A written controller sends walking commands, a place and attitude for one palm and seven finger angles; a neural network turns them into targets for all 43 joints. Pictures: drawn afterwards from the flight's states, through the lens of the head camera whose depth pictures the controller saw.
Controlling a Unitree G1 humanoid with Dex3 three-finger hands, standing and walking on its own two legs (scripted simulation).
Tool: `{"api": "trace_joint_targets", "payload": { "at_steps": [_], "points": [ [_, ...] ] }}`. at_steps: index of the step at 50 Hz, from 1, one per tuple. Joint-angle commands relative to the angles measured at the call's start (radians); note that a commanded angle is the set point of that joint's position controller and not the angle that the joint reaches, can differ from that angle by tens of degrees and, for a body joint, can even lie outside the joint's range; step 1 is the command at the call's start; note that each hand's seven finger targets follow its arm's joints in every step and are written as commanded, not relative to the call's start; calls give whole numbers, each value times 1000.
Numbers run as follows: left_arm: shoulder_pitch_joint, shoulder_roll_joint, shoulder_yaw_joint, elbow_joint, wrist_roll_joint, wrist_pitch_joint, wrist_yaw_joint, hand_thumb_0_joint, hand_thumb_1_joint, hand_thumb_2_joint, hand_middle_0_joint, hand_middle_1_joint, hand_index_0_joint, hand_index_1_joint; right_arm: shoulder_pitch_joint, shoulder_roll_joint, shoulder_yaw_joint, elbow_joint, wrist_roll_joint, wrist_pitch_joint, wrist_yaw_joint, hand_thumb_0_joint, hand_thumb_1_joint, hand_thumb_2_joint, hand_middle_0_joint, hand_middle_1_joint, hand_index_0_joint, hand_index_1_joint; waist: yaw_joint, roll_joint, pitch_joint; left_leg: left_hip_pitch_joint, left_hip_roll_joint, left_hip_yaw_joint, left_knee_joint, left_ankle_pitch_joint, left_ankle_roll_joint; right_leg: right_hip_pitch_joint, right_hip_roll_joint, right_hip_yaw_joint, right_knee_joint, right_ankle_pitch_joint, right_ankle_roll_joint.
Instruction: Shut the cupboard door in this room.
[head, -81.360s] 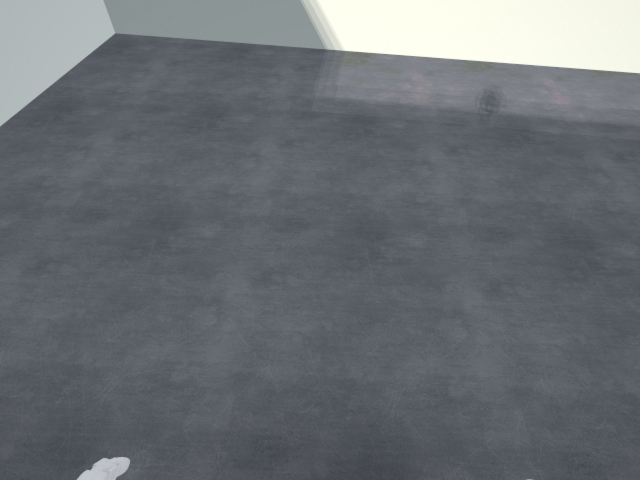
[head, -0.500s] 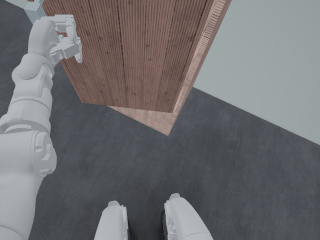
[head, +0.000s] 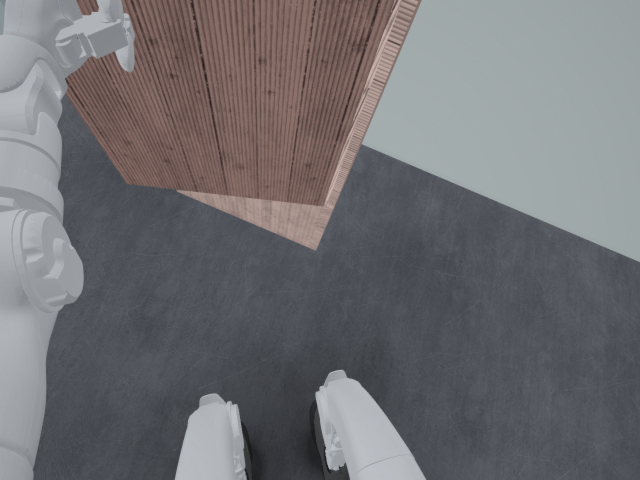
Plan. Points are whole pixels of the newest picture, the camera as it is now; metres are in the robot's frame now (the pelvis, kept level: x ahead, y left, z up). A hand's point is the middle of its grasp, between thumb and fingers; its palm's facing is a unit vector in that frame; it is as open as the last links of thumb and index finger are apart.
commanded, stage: push the door shut along its arc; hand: left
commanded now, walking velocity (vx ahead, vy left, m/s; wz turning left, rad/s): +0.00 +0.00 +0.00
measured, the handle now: (23, 10) +0.62 +0.21 +0.10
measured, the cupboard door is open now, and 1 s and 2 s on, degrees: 18 11 11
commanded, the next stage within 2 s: pull the fist back off the door in 0.10 s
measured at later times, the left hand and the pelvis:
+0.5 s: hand (152, 24) +0.61 +0.09 +0.09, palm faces +0.11 -0.99 -0.03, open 3.1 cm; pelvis +0.01 +0.00 +0.00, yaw +0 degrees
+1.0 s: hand (160, 88) +0.52 +0.08 +0.10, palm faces +0.08 -1.00 -0.01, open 3.1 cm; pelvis +0.02 -0.01 +0.03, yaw +2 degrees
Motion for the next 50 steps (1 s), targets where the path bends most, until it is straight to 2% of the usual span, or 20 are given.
{"api": "trace_joint_targets", "payload": {
  "at_steps": [1,3,7,10,11,14,15,17,19,24,27,30,34,36,38,39,43,45,46,50],
  "points": [
    [-587,151,-5,-180,-18,-38,-5,0,900,900,-1300,-1500,-1300,-1500,237,-208,-73,4,2,-16,-25,0,-900,-900,200,300,200,300,-77,171,-570,522,-10,-74,-74,416,23,129,29,13,-141,279,-24],
    [-628,144,-17,-205,-16,-45,-10,0,900,900,-1300,-1500,-1300,-1500,240,-209,-74,11,-2,-25,-25,0,-900,-900,200,300,200,300,-79,219,-606,570,-8,-86,-66,445,19,89,28,7,-128,278,-28],
    [-693,79,-61,-177,-9,-31,-6,0,900,900,-1300,-1500,-1300,-1500,241,-210,-73,28,-9,-36,-25,0,-900,-900,200,300,200,300,-115,235,-571,583,-6,-100,-52,432,22,3,31,-7,-119,244,-31],
    [-739,89,-69,-185,4,-25,-4,0,900,900,-1300,-1500,-1300,-1500,244,-213,-73,37,-13,-40,-26,0,-900,-900,200,300,200,300,-124,264,-617,593,-5,-104,-32,455,21,-11,31,-9,-101,255,-32],
    [-701,114,134,-192,-66,-5,188,0,900,900,-1300,-1500,-1300,-1500,292,-192,-54,-6,-35,-43,-13,0,-900,-900,200,300,200,300,-58,293,-640,545,10,-120,-57,442,8,41,17,-2,-102,256,-29],
    [-597,-17,111,-211,-17,-2,450,0,900,900,-1300,-1500,-1300,-1500,302,-177,-70,-18,-68,-33,42,0,-900,-900,200,300,200,300,-57,234,-655,556,12,-119,-80,464,-5,67,17,-12,-106,267,-9],
    [-589,-19,113,-255,22,-24,534,0,900,900,-1300,-1500,-1300,-1500,307,-173,-73,-27,-82,-28,60,0,-900,-900,200,300,200,300,-43,235,-671,549,7,-108,-80,472,-6,97,16,-11,-109,279,-8],
    [-596,-19,62,-288,136,-77,625,0,900,900,-1300,-1500,-1300,-1500,314,-174,-84,-22,-99,-14,90,0,-900,-900,200,300,200,300,-58,231,-696,561,6,-104,-77,494,-6,106,16,-10,-106,293,-8],
    [-603,-24,20,-344,169,-121,621,0,900,900,-1300,-1500,-1300,-1500,315,-176,-97,-22,-93,5,104,0,-900,-900,200,300,200,300,-55,256,-746,607,-1,-90,-95,514,-8,170,17,3,-128,336,-11],
    [-507,59,115,-293,92,-139,543,0,900,900,-1300,-1500,-1300,-1500,301,-174,-93,-27,-65,29,89,0,-900,-900,200,300,200,300,-18,165,-709,547,-18,-55,-156,438,2,344,22,21,-183,372,-6],
    [-396,57,143,-302,75,-177,543,0,900,900,-1300,-1500,-1300,-1500,292,-164,-90,-42,-64,28,85,0,-900,-900,200,300,200,300,14,126,-679,512,-26,-33,-178,438,7,418,21,35,-196,422,-6],
    [-265,-35,92,-266,73,-208,540,0,900,900,-1300,-1500,-1300,-1500,284,-153,-96,-44,-60,33,91,0,-900,-900,200,300,200,300,18,67,-580,486,-28,-13,-202,435,7,442,19,34,-217,451,-3],
    [-101,-107,76,-273,33,-228,512,0,900,900,-1300,-1500,-1300,-1500,264,-149,-110,-58,-48,42,88,0,-900,-900,200,300,200,300,54,2,-554,471,-41,14,-225,445,6,527,15,45,-234,527,-2],
    [-84,-159,40,-300,20,-237,500,0,900,900,-1300,-1500,-1300,-1500,252,-146,-117,-58,-42,47,88,0,-900,-900,200,300,200,300,51,-12,-518,475,-44,20,-238,418,7,527,13,47,-249,512,0],
    [-84,-194,16,-354,7,-262,499,0,900,900,-1300,-1500,-1300,-1500,236,-144,-122,-59,-38,49,84,0,-900,-900,200,300,200,300,61,24,-524,535,-44,16,-244,443,2,500,11,41,-246,510,-3],
    [-96,-241,-22,-371,0,-271,500,0,900,900,-1300,-1500,-1300,-1500,224,-140,-124,-55,-38,49,84,0,-900,-900,200,300,200,300,50,27,-508,564,-41,12,-246,437,0,467,11,34,-249,486,-3],
    [-142,-291,-69,-458,-3,-324,524,0,900,900,-1300,-1500,-1300,-1500,189,-140,-136,-41,-37,48,77,0,-900,-900,200,300,200,300,52,63,-543,655,-39,-5,-242,450,-6,418,6,28,-240,446,-5],
    [-101,-293,-67,-478,3,-341,539,0,900,900,-1300,-1500,-1300,-1500,171,-139,-139,-38,-37,49,76,0,-900,-900,200,300,200,300,72,74,-568,686,-38,-7,-241,487,-11,425,4,25,-229,462,-8],
    [-69,-319,-84,-461,4,-339,544,0,900,900,-1300,-1500,-1300,-1500,157,-135,-139,-41,-35,50,76,0,-900,-900,200,300,200,300,72,63,-553,679,-39,-3,-243,476,-11,424,4,24,-232,455,-7],
    [-28,-298,-64,-447,17,-334,570,0,900,900,-1300,-1500,-1300,-1500,124,-135,-134,-49,-33,59,69,0,-900,-900,200,300,200,300,88,22,-528,641,-45,4,-257,435,-8,451,-1,29,-234,441,-5]
  ]
}}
